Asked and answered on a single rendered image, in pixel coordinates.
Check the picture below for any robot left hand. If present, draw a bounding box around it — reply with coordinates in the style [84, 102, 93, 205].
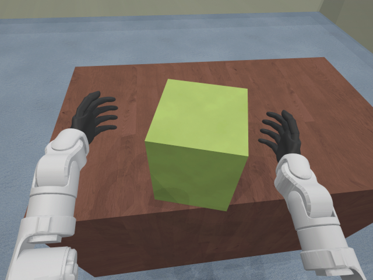
[70, 91, 118, 144]

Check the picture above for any pedestal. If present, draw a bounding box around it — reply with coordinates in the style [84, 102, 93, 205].
[24, 57, 373, 277]

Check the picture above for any robot left forearm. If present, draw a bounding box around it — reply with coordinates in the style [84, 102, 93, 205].
[5, 128, 89, 280]

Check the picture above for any robot left upper arm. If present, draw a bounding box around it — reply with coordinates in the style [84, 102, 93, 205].
[10, 246, 78, 280]

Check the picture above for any robot right hand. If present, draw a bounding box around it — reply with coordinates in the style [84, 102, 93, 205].
[258, 110, 301, 163]

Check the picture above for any carton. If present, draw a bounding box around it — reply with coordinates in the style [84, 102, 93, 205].
[145, 79, 248, 211]

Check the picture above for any robot right forearm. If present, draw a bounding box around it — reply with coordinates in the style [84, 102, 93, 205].
[274, 153, 367, 280]

